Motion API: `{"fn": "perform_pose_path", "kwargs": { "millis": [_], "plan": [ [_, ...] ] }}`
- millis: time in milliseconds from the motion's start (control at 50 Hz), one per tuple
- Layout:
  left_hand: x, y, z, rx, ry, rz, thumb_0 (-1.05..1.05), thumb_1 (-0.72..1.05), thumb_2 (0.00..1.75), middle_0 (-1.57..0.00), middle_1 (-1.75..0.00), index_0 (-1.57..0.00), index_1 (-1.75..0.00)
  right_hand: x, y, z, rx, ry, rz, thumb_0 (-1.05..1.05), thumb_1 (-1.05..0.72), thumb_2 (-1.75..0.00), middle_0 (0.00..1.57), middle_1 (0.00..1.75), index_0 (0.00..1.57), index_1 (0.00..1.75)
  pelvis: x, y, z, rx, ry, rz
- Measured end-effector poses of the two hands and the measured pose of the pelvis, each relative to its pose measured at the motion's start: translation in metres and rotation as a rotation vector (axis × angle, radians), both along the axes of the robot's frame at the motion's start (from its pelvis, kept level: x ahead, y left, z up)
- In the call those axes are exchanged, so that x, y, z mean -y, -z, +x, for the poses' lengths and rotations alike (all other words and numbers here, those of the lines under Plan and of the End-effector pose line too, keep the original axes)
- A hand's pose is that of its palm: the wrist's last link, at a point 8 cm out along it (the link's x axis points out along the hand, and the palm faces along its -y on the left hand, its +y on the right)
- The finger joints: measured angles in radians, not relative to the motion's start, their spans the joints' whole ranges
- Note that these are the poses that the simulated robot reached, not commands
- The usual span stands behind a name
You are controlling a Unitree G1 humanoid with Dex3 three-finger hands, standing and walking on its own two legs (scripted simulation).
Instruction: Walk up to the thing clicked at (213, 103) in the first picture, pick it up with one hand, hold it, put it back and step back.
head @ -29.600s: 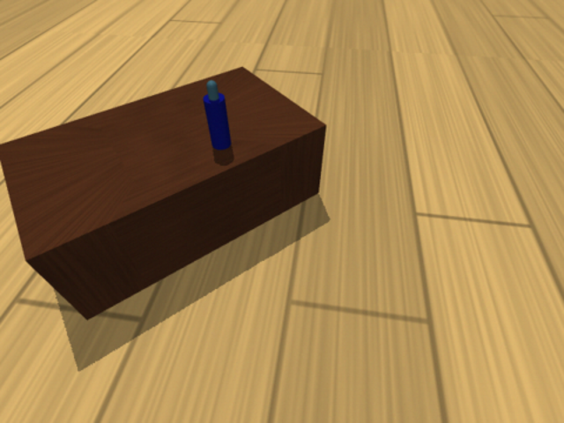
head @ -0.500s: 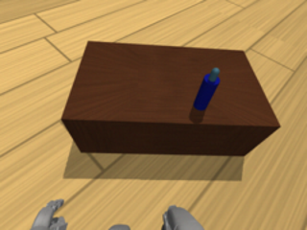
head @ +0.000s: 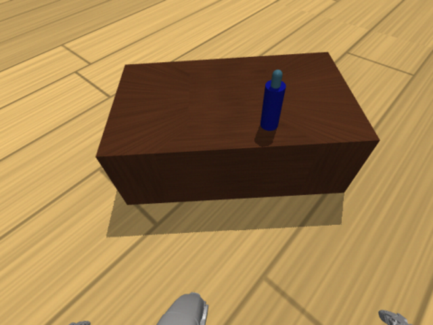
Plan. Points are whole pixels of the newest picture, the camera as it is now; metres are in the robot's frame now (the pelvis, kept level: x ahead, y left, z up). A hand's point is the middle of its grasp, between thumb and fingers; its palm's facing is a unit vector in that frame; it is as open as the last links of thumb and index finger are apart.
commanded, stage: step back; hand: right
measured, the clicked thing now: (273, 100) +0.93 -0.14 -0.21
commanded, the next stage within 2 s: stand in 1.72 s
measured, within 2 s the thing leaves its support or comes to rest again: neither
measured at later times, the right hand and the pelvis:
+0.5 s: hand out of the picture -0.02 -0.32 -0.11, palm faces -0.11 +0.86 -0.50, open 7.4 cm; pelvis -0.16 -0.05 +0.00, yaw +4 degrees
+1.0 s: hand out of the picture -0.14 -0.32 -0.16, palm faces -0.12 +0.93 -0.34, open 7.4 cm; pelvis -0.22 -0.07 +0.00, yaw +5 degrees
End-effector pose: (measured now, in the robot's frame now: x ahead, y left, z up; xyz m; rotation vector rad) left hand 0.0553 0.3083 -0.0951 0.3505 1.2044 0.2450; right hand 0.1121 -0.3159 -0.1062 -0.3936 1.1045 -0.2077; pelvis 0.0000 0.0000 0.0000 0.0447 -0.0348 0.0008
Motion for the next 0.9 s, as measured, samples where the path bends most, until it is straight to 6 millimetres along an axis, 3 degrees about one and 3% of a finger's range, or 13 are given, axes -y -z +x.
{"fn": "perform_pose_path", "kwargs": {
  "millis": [120, 240, 340, 480, 580, 680, 760, 840, 900],
  "plan": [
    [0.003, -0.007, -0.007, 0.087, 0.002, 0.031, 0.0, 0.9, 0.89, -0.21, -0.3, -0.2, -0.3, 0.007, 0.008, -0.061, -0.099, -0.017, -0.012, 0.0, -0.9, -0.9, 0.21, 0.3, 0.21, 0.3, 0.009, 0.001, -0.035, -0.021, -0.055, -0.018],
    [0.001, 0.016, -0.023, 0.186, -0.013, 0.004, 0.0, 0.91, 0.89, -0.21, -0.3, -0.2, -0.3, 0.001, 0.01, -0.108, -0.148, -0.063, -0.04, 0.01, -0.9, -0.9, 0.21, 0.3, 0.21, 0.3, 0.014, 0.015, -0.08, 0.006, -0.113, -0.008],
    [0.018, 0.023, -0.063, 0.132, -0.031, -0.057, 0.0, 0.91, 0.89, -0.21, -0.3, -0.2, -0.3, 0.004, -0.01, -0.132, -0.103, -0.079, -0.055, 0.01, -0.9, -0.9, 0.21, 0.3, 0.21, 0.3, 0.019, 0.005, -0.11, 0.018, -0.113, -0.055],
    [0.033, 0.028, -0.137, 0.06, -0.053, -0.064, 0.0, 0.91, 0.89, -0.21, -0.3, -0.2, -0.3, 0.033, -0.035, -0.136, 0.008, -0.103, -0.099, 0.01, -0.9, -0.9, 0.21, 0.3, 0.21, 0.3, 0.043, 0.0, -0.154, -0.018, -0.069, -0.069],
    [0.052, 0.036, -0.195, -0.026, -0.023, -0.027, 0.0, 0.91, 0.89, -0.21, -0.3, -0.2, -0.3, 0.063, -0.027, -0.145, 0.096, -0.104, -0.074, 0.0, -0.9, -0.9, 0.21, 0.3, 0.21, 0.3, 0.067, 0.012, -0.185, -0.013, -0.017, -0.046],
    [0.078, 0.023, -0.25, -0.065, -0.058, -0.01, 0.0, 0.91, 0.89, -0.21, -0.3, -0.2, -0.3, 0.083, -0.008, -0.181, 0.061, -0.049, -0.023, 0.0, -0.9, -0.9, 0.2, 0.3, 0.21, 0.3, 0.083, 0.01, -0.203, 0.012, -0.016, -0.057],
    [0.081, 0.009, -0.269, -0.066, -0.086, 0.012, 0.01, 0.91, 0.89, -0.21, -0.3, -0.2, -0.3, 0.086, 0.004, -0.215, -0.013, -0.025, 0.016, 0.0, -0.9, -0.9, 0.2, 0.3, 0.21, 0.3, 0.084, 0.004, -0.209, 0.006, -0.035, -0.033],
    [0.072, 0.006, -0.272, -0.02, -0.097, 0.035, 0.01, 0.9, 0.89, -0.21, -0.3, -0.21, -0.3, 0.079, 0.018, -0.242, -0.112, -0.042, 0.03, 0.01, -0.9, -0.9, 0.2, 0.3, 0.21, 0.3, 0.081, 0.006, -0.216, -0.001, -0.072, -0.047],
    [0.058, 0.01, -0.271, 0.005, -0.115, 0.042, 0.0, 0.9, 0.89, -0.21, -0.3, -0.21, -0.3, 0.066, 0.022, -0.252, -0.16, -0.065, 0.036, 0.01, -0.9, -0.9, 0.2, 0.3, 0.21, 0.3, 0.076, 0.01, -0.22, -0.002, -0.105, -0.046]
  ]
}}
